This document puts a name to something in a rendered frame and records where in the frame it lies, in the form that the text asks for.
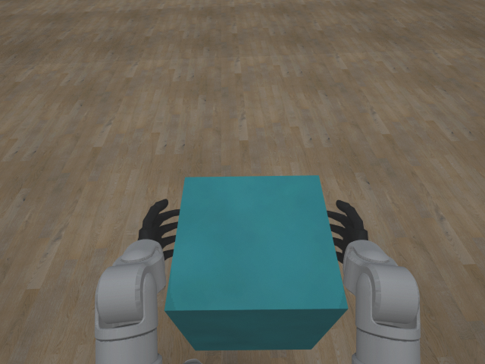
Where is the robot right forearm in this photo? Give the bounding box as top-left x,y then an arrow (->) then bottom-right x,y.
343,240 -> 421,364

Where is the robot left hand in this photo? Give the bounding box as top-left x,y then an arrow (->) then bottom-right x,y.
138,199 -> 180,260

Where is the robot left forearm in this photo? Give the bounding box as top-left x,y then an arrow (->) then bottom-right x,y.
95,239 -> 166,364

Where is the robot right hand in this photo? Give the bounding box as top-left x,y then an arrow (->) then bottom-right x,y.
327,200 -> 368,263

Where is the carton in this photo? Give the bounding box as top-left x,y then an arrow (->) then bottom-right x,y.
164,175 -> 348,350

